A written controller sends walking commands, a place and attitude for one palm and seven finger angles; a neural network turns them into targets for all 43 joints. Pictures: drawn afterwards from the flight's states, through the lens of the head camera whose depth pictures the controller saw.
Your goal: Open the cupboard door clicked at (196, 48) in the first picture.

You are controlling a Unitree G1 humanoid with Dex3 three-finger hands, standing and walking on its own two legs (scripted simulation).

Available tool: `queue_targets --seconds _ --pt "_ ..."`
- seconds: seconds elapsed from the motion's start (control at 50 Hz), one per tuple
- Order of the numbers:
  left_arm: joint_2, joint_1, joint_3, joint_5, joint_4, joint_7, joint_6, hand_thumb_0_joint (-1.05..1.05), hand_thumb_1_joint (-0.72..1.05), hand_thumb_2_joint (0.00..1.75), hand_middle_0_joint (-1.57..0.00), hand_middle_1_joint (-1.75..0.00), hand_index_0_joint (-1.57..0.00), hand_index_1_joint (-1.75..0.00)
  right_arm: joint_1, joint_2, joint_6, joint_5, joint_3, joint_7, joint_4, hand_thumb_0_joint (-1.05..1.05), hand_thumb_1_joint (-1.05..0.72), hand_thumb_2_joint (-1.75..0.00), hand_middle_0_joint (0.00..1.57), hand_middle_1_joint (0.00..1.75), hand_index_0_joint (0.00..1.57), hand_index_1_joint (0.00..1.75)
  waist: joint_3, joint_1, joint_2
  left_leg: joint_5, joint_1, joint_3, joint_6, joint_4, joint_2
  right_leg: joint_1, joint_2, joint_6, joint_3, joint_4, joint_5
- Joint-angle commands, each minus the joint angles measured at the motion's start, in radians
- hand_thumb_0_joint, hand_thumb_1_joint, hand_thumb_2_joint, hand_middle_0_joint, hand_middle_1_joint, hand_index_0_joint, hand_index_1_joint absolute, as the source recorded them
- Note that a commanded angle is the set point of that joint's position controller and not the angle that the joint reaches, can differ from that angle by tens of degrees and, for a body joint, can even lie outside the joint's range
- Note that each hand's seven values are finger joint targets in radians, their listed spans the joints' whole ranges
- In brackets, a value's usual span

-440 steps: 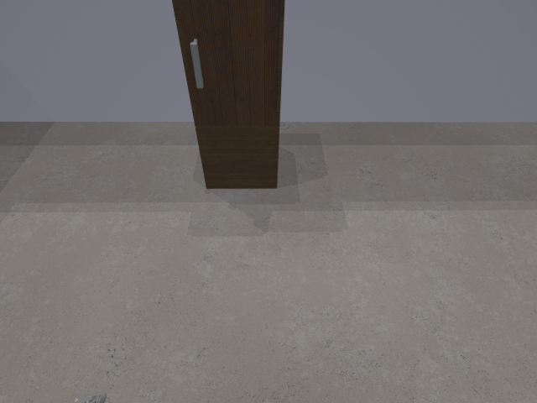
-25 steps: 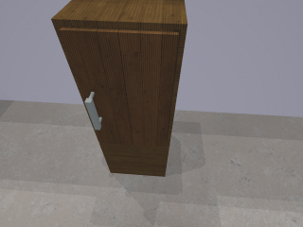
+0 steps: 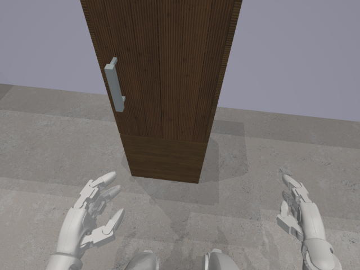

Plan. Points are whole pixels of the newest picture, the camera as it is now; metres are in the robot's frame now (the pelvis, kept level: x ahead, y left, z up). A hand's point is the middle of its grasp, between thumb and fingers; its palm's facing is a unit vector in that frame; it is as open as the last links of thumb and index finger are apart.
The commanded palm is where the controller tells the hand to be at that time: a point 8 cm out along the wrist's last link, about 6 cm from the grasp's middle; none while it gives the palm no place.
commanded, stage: raise the hand with hooked fingers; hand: left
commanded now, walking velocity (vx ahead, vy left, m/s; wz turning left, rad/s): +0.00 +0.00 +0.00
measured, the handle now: (117, 85) +0.60 +0.25 +0.03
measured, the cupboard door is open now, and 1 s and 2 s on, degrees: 0 0 0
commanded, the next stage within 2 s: move the hooked fingers beside the handle in 1.64 s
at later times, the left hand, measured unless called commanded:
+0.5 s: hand (80, 194) +0.25 +0.23 +0.04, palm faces -0.02 -1.00 -0.07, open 11.9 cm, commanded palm +0.23 +0.29 +0.04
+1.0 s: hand (57, 175) +0.28 +0.29 +0.04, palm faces -0.01 -1.00 -0.06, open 13.9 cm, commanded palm +0.27 +0.34 +0.05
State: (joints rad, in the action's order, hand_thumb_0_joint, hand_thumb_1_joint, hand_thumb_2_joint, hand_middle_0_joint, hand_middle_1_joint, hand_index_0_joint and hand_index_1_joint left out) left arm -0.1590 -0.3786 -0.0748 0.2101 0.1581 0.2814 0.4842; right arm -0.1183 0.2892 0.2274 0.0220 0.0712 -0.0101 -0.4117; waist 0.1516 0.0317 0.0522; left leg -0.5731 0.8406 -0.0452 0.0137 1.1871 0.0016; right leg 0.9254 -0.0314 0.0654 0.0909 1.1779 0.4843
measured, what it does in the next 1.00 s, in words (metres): stands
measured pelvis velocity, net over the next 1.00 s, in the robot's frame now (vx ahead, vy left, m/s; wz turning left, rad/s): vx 0.01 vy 0.03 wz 0.00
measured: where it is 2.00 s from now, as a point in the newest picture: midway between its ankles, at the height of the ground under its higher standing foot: outside the picture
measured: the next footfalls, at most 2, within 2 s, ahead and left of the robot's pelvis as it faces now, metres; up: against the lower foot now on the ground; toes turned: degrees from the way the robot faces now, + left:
none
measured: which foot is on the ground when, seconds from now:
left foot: down 0.00-1.00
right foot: down 0.00-1.00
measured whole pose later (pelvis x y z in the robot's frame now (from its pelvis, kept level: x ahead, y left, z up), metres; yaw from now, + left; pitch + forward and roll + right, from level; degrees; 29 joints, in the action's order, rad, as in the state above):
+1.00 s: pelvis +0.01 +0.03 +0.01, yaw +0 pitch +17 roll -4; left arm -0.38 -0.07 -0.38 0.34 0.32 0.49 0.38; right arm -0.22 0.25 0.21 0.02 -0.05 -0.04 -0.53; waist 0.13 0.00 -0.01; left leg -0.58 0.91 0.00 0.05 1.18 0.01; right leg 0.93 -0.02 0.02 0.13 1.08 0.45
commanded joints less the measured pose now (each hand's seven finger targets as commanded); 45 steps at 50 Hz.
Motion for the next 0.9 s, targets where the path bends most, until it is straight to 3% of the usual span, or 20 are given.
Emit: queue_targets --seconds 0.0,0.04,0.08,0.12,0.14,0.2,0.24,0.28,0.36,0.46,0.48,0.5,0.54,0.62,0.68,0.84,0.88 --pt "-0.176 0.221 -0.104 0.011 -0.479 -0.071 0.106 0.00 0.34 0.66 -0.24 -0.66 -0.24 -0.66 -0.059 0.071 0.016 -0.008 -0.007 -0.026 0.122 0.00 -0.90 -0.90 0.20 0.30 0.20 0.30 0.214 -0.049 -0.121 0.155 0.027 0.066 0.023 -0.125 -0.014 -0.180 0.025 -0.026 -0.159 -0.218 0.007" --pt "-0.154 0.228 -0.062 0.009 -0.468 -0.047 0.116 0.00 0.29 0.64 -0.24 -0.69 -0.24 -0.69 -0.068 0.071 0.028 -0.009 -0.022 -0.033 0.091 0.00 -0.90 -0.90 0.20 0.30 0.20 0.30 0.209 -0.075 -0.164 0.181 0.016 0.081 0.021 -0.112 -0.007 -0.141 0.032 -0.026 -0.127 -0.194 -0.041" --pt "-0.158 0.247 -0.046 0.023 -0.387 -0.003 0.087 0.00 0.25 0.62 -0.25 -0.72 -0.25 -0.72 -0.067 0.085 0.038 -0.010 -0.035 -0.041 0.063 0.00 -0.90 -0.90 0.20 0.30 0.20 0.30 0.186 -0.103 -0.116 0.166 0.044 0.097 0.024 -0.098 -0.004 -0.112 0.043 -0.030 -0.109 -0.190 -0.025" --pt "-0.184 0.239 -0.074 0.038 -0.294 0.039 0.034 0.00 0.20 0.60 -0.25 -0.75 -0.25 -0.75 -0.066 0.092 0.047 0.003 -0.040 -0.050 0.045 0.00 -0.90 -0.90 0.20 0.30 0.20 0.30 0.185 -0.097 -0.072 0.114 0.088 0.101 0.020 -0.105 -0.004 -0.126 0.038 -0.040 -0.112 -0.213 0.044" --pt "-0.197 0.227 -0.101 0.052 -0.260 0.056 0.001 0.00 0.18 0.59 -0.25 -0.76 -0.25 -0.76 -0.063 0.093 0.050 0.009 -0.043 -0.053 0.042 0.00 -0.90 -0.90 0.20 0.30 0.20 0.30 0.195 -0.080 -0.065 0.111 0.106 0.100 0.018 -0.115 -0.009 -0.162 0.033 -0.042 -0.121 -0.227 0.060" --pt "-0.230 0.180 -0.169 0.080 -0.247 0.079 -0.087 0.00 0.11 0.56 -0.26 -0.81 -0.26 -0.81 -0.055 0.092 0.051 0.015 -0.045 -0.055 0.050 0.00 -0.90 -0.90 0.20 0.30 0.20 0.30 0.269 -0.030 -0.106 0.176 0.057 0.099 0.014 -0.160 -0.014 -0.226 0.030 -0.037 -0.094 -0.225 -0.002" --pt "-0.242 0.157 -0.217 0.098 -0.264 0.059 -0.115 0.00 0.06 0.54 -0.26 -0.84 -0.26 -0.84 -0.051 0.079 0.050 0.014 -0.042 -0.052 0.051 0.00 -0.90 -0.90 0.20 0.30 0.20 0.30 0.299 -0.014 -0.053 0.223 0.046 0.100 0.013 -0.182 -0.017 -0.284 0.029 -0.042 -0.085 -0.231 -0.051" --pt "-0.249 0.141 -0.246 0.110 -0.234 0.040 -0.111 0.00 0.01 0.52 -0.26 -0.87 -0.26 -0.87 -0.042 0.072 0.048 0.007 -0.043 -0.051 0.044 0.00 -0.90 -0.90 0.20 0.30 0.20 0.30 0.266 -0.002 -0.037 0.242 0.063 0.102 0.010 -0.188 -0.015 -0.286 0.034 -0.036 -0.079 -0.227 -0.061" --pt "-0.243 0.185 -0.235 0.087 -0.219 0.014 -0.044 0.00 -0.08 0.48 -0.27 -0.93 -0.27 -0.93 -0.067 0.084 0.053 0.004 -0.034 -0.044 0.023 0.00 -0.90 -0.90 0.20 0.30 0.20 0.30 0.199 -0.029 -0.065 0.195 0.058 0.098 0.008 -0.207 -0.012 -0.209 0.029 -0.037 -0.064 -0.230 -0.010" --pt "-0.255 0.192 -0.239 0.093 -0.187 0.042 0.007 0.00 -0.20 0.43 -0.28 -1.00 -0.28 -1.00 -0.098 0.108 0.058 0.005 -0.024 -0.043 0.018 0.00 -0.90 -0.90 0.20 0.30 0.20 0.30 0.221 -0.037 -0.092 0.228 0.015 0.099 0.004 -0.216 -0.011 -0.191 0.032 -0.034 -0.045 -0.209 -0.064" --pt "-0.264 0.210 -0.243 0.101 -0.177 0.053 0.007 0.00 -0.22 0.42 -0.28 -1.02 -0.28 -1.02 -0.101 0.113 0.056 0.004 -0.023 -0.044 0.017 0.00 -0.90 -0.90 0.20 0.30 0.20 0.30 0.214 -0.042 -0.075 0.245 0.016 0.103 0.004 -0.213 -0.011 -0.195 0.035 -0.031 -0.041 -0.202 -0.082" --pt "-0.280 0.221 -0.257 0.102 -0.187 0.060 0.010 0.00 -0.24 0.41 -0.28 -1.03 -0.28 -1.03 -0.105 0.118 0.054 0.005 -0.021 -0.045 0.018 0.00 -0.90 -0.90 0.20 0.30 0.20 0.30 0.230 -0.037 -0.103 0.260 0.005 0.100 0.002 -0.214 -0.011 -0.199 0.034 -0.031 -0.044 -0.201 -0.099" --pt "-0.283 0.231 -0.264 0.108 -0.170 0.071 0.004 0.00 -0.29 0.39 -0.29 -1.07 -0.29 -1.07 -0.112 0.122 0.050 0.008 -0.020 -0.045 0.018 0.00 -0.90 -0.90 0.20 0.30 0.20 0.30 0.217 -0.041 -0.103 0.261 -0.006 0.101 -0.001 -0.223 -0.010 -0.198 0.035 -0.033 -0.039 -0.207 -0.101" --pt "-0.318 0.241 -0.297 0.114 -0.190 0.087 0.007 0.00 -0.38 0.35 -0.29 -1.12 -0.29 -1.12 -0.127 0.124 0.045 0.007 -0.018 -0.044 0.012 0.00 -0.90 -0.90 0.20 0.30 0.20 0.30 0.267 -0.034 -0.160 0.388 -0.081 0.107 -0.017 -0.218 -0.004 -0.206 0.042 -0.028 -0.027 -0.187 -0.202" --pt "-0.327 0.288 -0.310 0.125 -0.128 0.107 -0.009 0.00 -0.45 0.32 -0.30 -1.17 -0.30 -1.17 -0.127 0.129 0.034 0.006 -0.023 -0.045 0.012 0.00 -0.90 -0.90 0.20 0.30 0.20 0.30 0.220 -0.048 -0.120 0.373 -0.048 0.112 -0.015 -0.214 -0.005 -0.199 0.052 -0.027 -0.022 -0.186 -0.201" --pt "-0.388 0.376 -0.359 0.146 -0.088 0.182 -0.038 0.00 -0.50 0.30 -0.30 -1.20 -0.30 -1.20 -0.129 0.134 0.026 0.008 -0.032 -0.044 0.010 0.00 -0.90 -0.90 0.20 0.30 0.20 0.30 0.278 -0.043 -0.175 0.456 -0.109 0.116 -0.029 -0.210 0.001 -0.211 0.052 -0.028 -0.023 -0.188 -0.253" --pt "-0.408 0.398 -0.378 0.157 -0.056 0.196 -0.043 0.00 -0.50 0.30 -0.30 -1.20 -0.30 -1.20 -0.135 0.138 0.024 0.007 -0.035 -0.045 0.008 0.00 -0.90 -0.90 0.20 0.30 0.20 0.30 0.274 -0.049 -0.145 0.471 -0.099 0.121 -0.027 -0.202 0.003 -0.212 0.059 -0.026 -0.020 -0.183 -0.266"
